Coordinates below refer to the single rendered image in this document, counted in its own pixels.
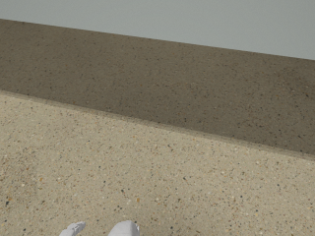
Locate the robot left hand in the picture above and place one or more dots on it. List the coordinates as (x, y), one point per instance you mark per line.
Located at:
(73, 229)

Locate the robot left thigh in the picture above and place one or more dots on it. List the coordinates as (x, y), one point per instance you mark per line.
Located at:
(125, 228)

